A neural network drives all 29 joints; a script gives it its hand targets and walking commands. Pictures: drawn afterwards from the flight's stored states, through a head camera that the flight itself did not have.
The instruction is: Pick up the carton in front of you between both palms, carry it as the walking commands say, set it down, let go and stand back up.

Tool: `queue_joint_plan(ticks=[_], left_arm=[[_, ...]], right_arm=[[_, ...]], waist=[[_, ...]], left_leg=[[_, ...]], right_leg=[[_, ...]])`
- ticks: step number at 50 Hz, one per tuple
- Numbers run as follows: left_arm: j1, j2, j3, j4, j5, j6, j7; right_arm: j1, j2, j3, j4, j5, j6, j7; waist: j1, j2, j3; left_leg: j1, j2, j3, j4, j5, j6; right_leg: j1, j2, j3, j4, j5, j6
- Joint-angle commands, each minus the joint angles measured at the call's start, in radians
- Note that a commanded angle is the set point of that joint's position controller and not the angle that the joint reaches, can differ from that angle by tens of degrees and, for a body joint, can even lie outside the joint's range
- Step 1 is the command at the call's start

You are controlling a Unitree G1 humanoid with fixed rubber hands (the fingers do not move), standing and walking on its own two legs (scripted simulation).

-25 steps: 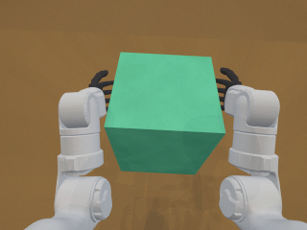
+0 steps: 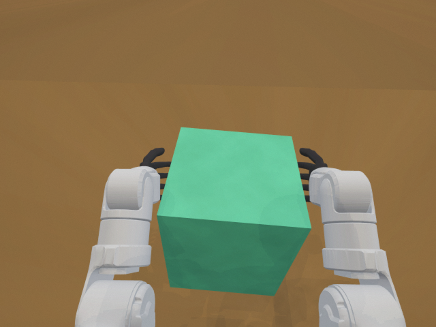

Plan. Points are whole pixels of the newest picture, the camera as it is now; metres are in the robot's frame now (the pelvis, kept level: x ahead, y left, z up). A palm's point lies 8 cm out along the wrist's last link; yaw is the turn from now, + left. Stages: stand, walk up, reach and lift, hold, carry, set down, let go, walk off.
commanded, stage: carry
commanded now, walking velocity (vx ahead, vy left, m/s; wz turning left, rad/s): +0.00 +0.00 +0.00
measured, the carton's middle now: (228, 214) +0.34 +0.01 +0.05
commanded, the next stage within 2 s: none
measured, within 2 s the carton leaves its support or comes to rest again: neither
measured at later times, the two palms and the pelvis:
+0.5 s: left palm (144, 191) +0.32 +0.15 +0.14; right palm (323, 192) +0.32 -0.15 +0.14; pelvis -0.02 +0.00 +0.00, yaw +0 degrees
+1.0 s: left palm (141, 200) +0.30 +0.15 +0.14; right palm (327, 201) +0.30 -0.15 +0.14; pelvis -0.04 +0.00 +0.01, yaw +0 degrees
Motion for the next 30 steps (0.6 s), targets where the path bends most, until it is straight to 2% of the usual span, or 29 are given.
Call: queue_joint_plan(ticks=[1,30], left_arm=[[-0.714,-1.121,-0.563,-0.111,-0.444,-0.027,-0.250],[-0.743,-1.119,-0.529,-0.077,-0.436,-0.036,-0.254]], right_arm=[[-0.678,1.102,0.558,-0.092,0.420,-0.031,0.222],[-0.721,1.114,0.538,-0.056,0.426,-0.039,0.231]], waist=[[-0.001,0.006,-0.416],[-0.004,0.000,-0.337]], left_leg=[[0.129,0.123,-0.072,0.007,0.693,0.037],[0.072,0.123,-0.086,-0.077,0.453,0.043]], right_leg=[[0.186,-0.119,0.096,0.000,0.619,-0.038],[0.158,-0.130,0.106,-0.086,0.440,-0.042]])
